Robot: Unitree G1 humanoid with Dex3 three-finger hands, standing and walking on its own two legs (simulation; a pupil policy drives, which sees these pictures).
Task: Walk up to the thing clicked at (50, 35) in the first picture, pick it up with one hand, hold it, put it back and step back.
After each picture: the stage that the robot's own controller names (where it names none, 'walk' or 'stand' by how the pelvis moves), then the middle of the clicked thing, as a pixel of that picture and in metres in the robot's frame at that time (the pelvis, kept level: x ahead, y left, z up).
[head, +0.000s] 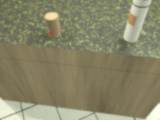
stand; (53, 25) +0.70 +0.16 +0.00
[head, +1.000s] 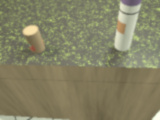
walk; (34, 39) +0.58 +0.25 +0.01
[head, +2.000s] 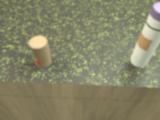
stand; (40, 52) +0.47 +0.18 +0.02
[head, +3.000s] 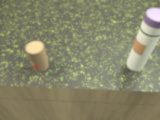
stand; (38, 57) +0.47 +0.19 +0.00
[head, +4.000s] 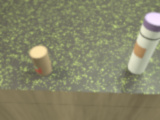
stand; (41, 61) +0.46 +0.19 +0.00
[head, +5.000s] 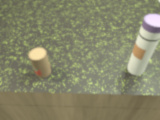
stand; (40, 63) +0.46 +0.19 +0.00
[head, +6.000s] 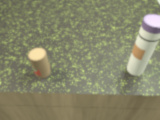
rise first; (40, 63) +0.46 +0.19 +0.00
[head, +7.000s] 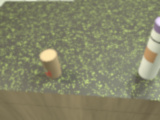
rise first; (51, 64) +0.45 +0.18 +0.00
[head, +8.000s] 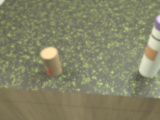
go down; (51, 62) +0.46 +0.18 +0.00
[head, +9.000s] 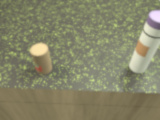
go down; (41, 59) +0.47 +0.17 +0.01
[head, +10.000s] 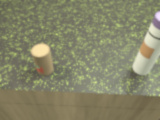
go down; (43, 60) +0.46 +0.16 +0.02
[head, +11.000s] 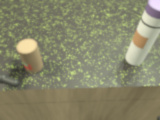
close in; (30, 56) +0.45 +0.18 +0.03
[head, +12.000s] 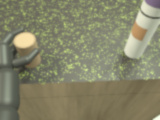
close; (28, 51) +0.46 +0.18 +0.05
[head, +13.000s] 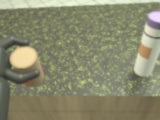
lift; (29, 68) +0.32 +0.17 +0.17
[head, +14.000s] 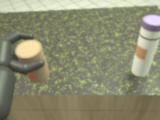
lift; (34, 62) +0.33 +0.16 +0.18
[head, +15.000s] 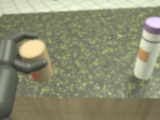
hold; (37, 62) +0.33 +0.15 +0.19
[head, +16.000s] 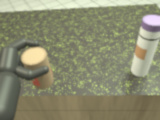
hold; (39, 69) +0.32 +0.15 +0.16
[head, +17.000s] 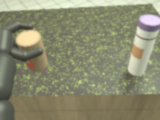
crouch; (33, 52) +0.37 +0.16 +0.18
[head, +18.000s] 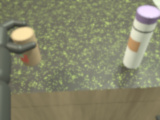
lower; (27, 47) +0.44 +0.18 +0.13
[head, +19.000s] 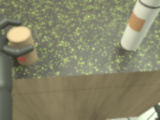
lower; (23, 47) +0.45 +0.17 +0.07
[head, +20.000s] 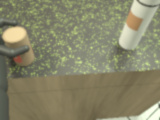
lower; (20, 47) +0.45 +0.18 +0.07
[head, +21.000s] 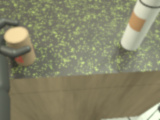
lower; (21, 47) +0.45 +0.17 +0.07
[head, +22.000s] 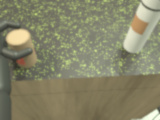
rest; (23, 49) +0.45 +0.18 +0.06
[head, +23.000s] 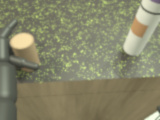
withdraw; (26, 53) +0.43 +0.17 +0.06
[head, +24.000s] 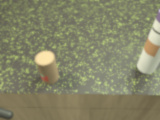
sink last; (47, 68) +0.41 +0.15 +0.04
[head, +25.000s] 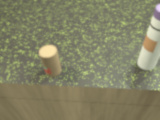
stand; (50, 61) +0.44 +0.16 +0.04
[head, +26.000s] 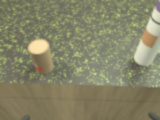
stand; (41, 57) +0.43 +0.17 +0.06
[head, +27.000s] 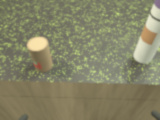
stand; (41, 55) +0.43 +0.17 +0.07
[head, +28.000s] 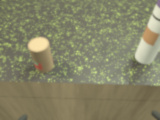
stand; (41, 55) +0.43 +0.16 +0.07
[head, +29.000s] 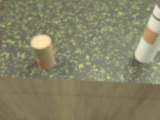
stand; (44, 53) +0.44 +0.16 +0.06
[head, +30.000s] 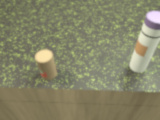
stand; (46, 65) +0.44 +0.17 +0.00
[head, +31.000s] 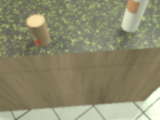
walk; (39, 31) +0.54 +0.18 +0.02
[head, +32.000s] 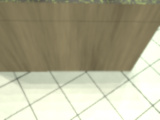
walk; out of the picture +0.86 +0.18 +0.03
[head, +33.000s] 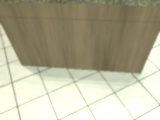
stand; out of the picture +1.09 +0.14 +0.01
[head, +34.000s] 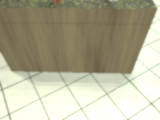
stand; out of the picture +1.06 +0.16 +0.00
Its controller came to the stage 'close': yes
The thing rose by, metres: 0.20
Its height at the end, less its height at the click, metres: +0.00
